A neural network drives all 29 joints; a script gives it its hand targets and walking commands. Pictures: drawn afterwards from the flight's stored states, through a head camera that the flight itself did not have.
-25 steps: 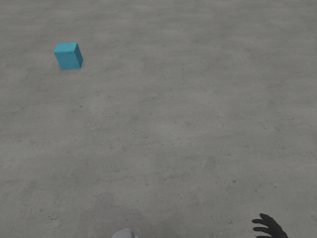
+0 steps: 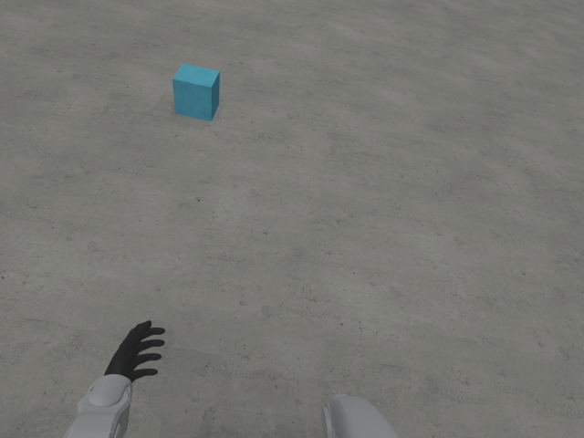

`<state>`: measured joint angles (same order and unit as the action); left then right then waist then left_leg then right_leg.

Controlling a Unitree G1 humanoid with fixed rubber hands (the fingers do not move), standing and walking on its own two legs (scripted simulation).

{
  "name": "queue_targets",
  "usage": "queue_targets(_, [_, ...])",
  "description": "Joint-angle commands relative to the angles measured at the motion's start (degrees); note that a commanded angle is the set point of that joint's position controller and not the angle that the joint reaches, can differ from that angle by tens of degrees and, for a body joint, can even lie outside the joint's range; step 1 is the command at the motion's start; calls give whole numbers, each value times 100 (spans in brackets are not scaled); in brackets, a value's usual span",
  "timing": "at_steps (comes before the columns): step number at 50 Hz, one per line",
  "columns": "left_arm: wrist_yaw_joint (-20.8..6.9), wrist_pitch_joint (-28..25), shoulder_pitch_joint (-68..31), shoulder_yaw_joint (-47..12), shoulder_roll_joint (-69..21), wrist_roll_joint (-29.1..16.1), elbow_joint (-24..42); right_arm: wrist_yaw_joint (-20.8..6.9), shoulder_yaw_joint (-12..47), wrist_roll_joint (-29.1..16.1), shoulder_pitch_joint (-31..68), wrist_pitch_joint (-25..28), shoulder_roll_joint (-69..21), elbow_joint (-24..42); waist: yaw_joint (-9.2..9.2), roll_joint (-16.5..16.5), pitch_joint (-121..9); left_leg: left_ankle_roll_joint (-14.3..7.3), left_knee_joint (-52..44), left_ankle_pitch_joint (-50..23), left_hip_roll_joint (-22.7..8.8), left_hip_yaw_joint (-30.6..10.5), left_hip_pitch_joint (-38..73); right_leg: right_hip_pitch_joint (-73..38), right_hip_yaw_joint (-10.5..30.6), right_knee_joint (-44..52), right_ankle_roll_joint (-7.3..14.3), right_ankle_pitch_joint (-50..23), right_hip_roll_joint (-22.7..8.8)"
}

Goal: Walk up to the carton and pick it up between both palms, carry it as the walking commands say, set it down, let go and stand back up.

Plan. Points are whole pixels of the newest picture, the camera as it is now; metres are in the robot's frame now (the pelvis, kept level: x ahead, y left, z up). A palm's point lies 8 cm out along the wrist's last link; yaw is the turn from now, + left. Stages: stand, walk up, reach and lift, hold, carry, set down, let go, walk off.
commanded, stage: walk up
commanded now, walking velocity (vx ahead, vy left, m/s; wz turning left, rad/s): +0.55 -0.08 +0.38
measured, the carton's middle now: (197, 92) +1.79 +0.25 -0.68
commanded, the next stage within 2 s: none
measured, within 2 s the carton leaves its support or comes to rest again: neither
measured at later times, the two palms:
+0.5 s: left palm (68, 395) +0.22 +0.31 -0.17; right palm (342, 203) +0.57 -0.16 -0.11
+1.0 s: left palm (124, 166) +0.68 +0.31 -0.13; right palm (347, 154) +0.78 -0.22 -0.14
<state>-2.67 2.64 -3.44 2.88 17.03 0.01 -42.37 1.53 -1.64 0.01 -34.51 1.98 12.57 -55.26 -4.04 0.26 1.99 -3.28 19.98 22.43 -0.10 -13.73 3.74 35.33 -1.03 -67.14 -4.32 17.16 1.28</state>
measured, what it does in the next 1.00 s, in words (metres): walks ahead: right foot, then left foot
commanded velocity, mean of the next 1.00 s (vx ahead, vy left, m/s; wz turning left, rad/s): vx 0.52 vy -0.12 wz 0.09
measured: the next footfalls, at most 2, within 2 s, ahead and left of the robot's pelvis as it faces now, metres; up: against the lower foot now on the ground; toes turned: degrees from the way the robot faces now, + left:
right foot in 0.24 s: +0.22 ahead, -0.14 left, +0.00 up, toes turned +4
left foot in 0.44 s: +0.42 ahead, +0.18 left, +0.00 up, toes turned +4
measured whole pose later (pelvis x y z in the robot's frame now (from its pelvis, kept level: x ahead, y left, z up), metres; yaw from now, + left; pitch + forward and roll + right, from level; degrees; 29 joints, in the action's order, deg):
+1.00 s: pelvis +0.67 +0.03 -0.02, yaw +11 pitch +3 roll +2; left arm -1.3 -2.7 16.5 2.1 16.7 0.0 -49.6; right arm -0.2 -1.3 0.0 -15.1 3.6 16.4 -50.5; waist -1.0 1.3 2.6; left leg 0.7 67.0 26.1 -0.2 -5.5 -20.4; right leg 25.1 -5.0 -36.3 2.5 14.5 -2.6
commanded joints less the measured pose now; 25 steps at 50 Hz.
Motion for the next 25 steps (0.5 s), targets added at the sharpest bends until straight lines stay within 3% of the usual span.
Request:
queue_targets(1, [-97, -152, -1527, -49, 230, 209, 724, 153, -42, 90, -1419, 140, 797, -284, -578, -975, 761, 672, -3, -7852, -937, -727, 1214, 1811, -784, 494, 35, -86, 248])
queue_targets(2, [-83, -171, -1574, -46, 237, 190, 754, 166, -56, 79, -1370, 144, 857, -298, -546, -1023, 708, 715, 158, -8386, -842, -612, 1141, 1515, -864, 861, 93, -5, 342])
queue_targets(4, [-65, -237, -1349, -35, 267, 134, 634, 176, -67, 59, -1080, 171, 870, -265, -303, -1078, 631, 874, 353, -9357, -503, -94, 345, 172, -1229, 1847, 137, -113, 644])
queue_targets(5, [-32, -276, -1004, -6, 311, 100, 514, 180, -78, 54, -758, 185, 909, -207, -44, -1124, 566, 941, 707, -9787, -305, 265, -337, -913, -1419, 2472, 131, -184, 837])
queue_targets(6, [19, -316, -253, 39, 427, 85, 258, 186, -100, 42, -436, 203, 982, -77, 364, -1007, 326, 999, 1417, -9970, -177, 276, -1008, -2125, -1579, 3060, 82, -353, 1053])
queue_targets(7, [82, -358, 879, 93, 542, 78, -83, 202, -136, 7, -193, 263, 1112, 17, 794, -831, -194, 966, 2354, -9445, -261, 62, -1544, -3372, -1312, 3450, 251, -691, 807])
queue_targets(8, [149, -373, 2092, 189, 611, 151, -451, 239, -129, -37, 276, 304, 1105, 180, 1355, -181, -711, 843, 3789, -7410, -362, -134, -2398, -4623, -614, 3758, 689, -1400, 117])
queue_targets(9, [246, -377, 3338, 288, 756, 197, -804, 244, -106, -85, 960, 356, 866, 500, 1934, 995, -1154, 793, 6135, -1857, 251, 181, -3974, -5833, 995, 4037, 1721, -3523, -1479])
queue_targets(10, [337, -430, 3654, 332, 1057, 214, -920, 202, -71, -182, 1400, 376, 733, 815, 1885, 1200, -1740, 689, 8017, 1529, 520, 282, -4975, -6192, 2822, 3771, 2533, -4375, -2879])
queue_targets(11, [384, -480, 3198, 361, 1094, 255, -845, 110, -118, -105, 1673, 358, 977, 977, 1644, 645, -1653, 407, 8533, 1646, 178, -40, -5243, -5833, 3336, 4022, 2700, -3027, -3039])
queue_targets(12, [427, -588, 3304, 190, 766, 280, -1032, 40, -214, 20, 2439, 375, 989, 1234, 1687, 77, -788, 109, 7919, 1527, 79, 284, -5595, -5355, 2823, 4232, 2376, -3873, -2528])
queue_targets(13, [381, -672, 3524, 21, 273, 263, -1096, -48, -163, 112, 2373, 338, 828, 1369, 1550, -273, -400, 83, 7021, 1090, -11, 639, -5689, -4772, 1749, 4533, 1884, -3464, -2203])
queue_targets(14, [391, -691, 3097, 35, 235, 330, -897, -123, -112, 160, 2176, 248, 687, 1398, 1084, 167, -253, 10, 6459, 779, -344, 457, -5633, -4437, 1512, 4473, 1764, -2847, -2158])
queue_targets(15, [402, -671, 2336, 99, 349, 321, -779, -159, -29, 151, 1862, 200, 516, 1397, 540, 651, -285, -37, 5303, 962, -576, 220, -5479, -4356, 1412, 4428, 1655, -2729, -2155])
queue_targets(16, [386, -699, 2422, 83, 273, 290, -782, -226, 29, 175, 2103, 181, 558, 1349, 573, 557, -288, 33, 4087, 985, -489, 581, -5170, -4224, 999, 4517, 1460, -3347, -1839])
queue_targets(17, [351, -715, 2291, 2, 243, 270, -747, -318, 134, 141, 2283, 165, 369, 1322, 495, 505, -229, 41, 2823, 868, -335, 821, -4296, -3443, 597, 4532, 1321, -3697, -1661])
queue_targets(18, [278, -718, 1981, -81, 212, 211, -662, -403, 146, 90, 2114, 162, 313, 1205, 159, 446, -87, 167, 1745, 166, -97, 1181, -2649, -2011, 92, 4401, 1074, -3467, -1291])
queue_targets(19, [204, -732, 1838, -78, 329, 164, -608, -410, 79, 29, 1239, 153, 431, 877, -347, 344, -336, 275, 919, -1043, 110, 1485, -957, -1367, -228, 3537, 834, -3070, -987])
queue_targets(20, [183, -741, 1884, -111, 300, 112, -611, -335, -95, 116, 227, 164, 720, 468, -860, -281, -828, 212, 755, -2188, -291, 1103, 856, -258, -320, 1990, 620, -1632, -703])
queue_targets(21, [211, -765, 2267, -87, 92, 159, -461, -217, -311, 203, -515, 137, 1429, 331, -897, -1659, -1348, -116, 911, -3577, -1929, -1017, 1553, 605, -260, 232, 349, 1238, -250])
queue_targets(22, [231, -687, 2755, -14, 244, 193, -411, -140, -434, 127, -348, 102, 1946, 553, -657, -2130, -1623, -722, 384, -3847, -2782, -2658, 1453, 530, 282, -835, 379, 2125, -36])
queue_targets(23, [253, -584, 2884, 42, 396, 240, -291, -168, -398, 72, 369, 73, 1956, 747, -277, -1731, -1113, -888, -54, -2358, -2901, -2846, 517, 592, 532, -1343, 398, 2038, -246])
queue_targets(24, [212, -482, 2568, -11, 381, 180, -188, -212, -295, -4, 800, 72, 1567, 786, -211, -708, -200, -850, -139, -1484, -2624, -2184, -512, 619, 488, -1282, 409, 1222, -538])
queue_targets(25, [209, -425, 2473, -20, 172, 197, -152, -217, -224, -2, 1118, 133, 1345, 889, 22, -552, 626, -594, -207, -1694, -2360, -1657, -1001, 949, 384, -1134, 339, 829, -663])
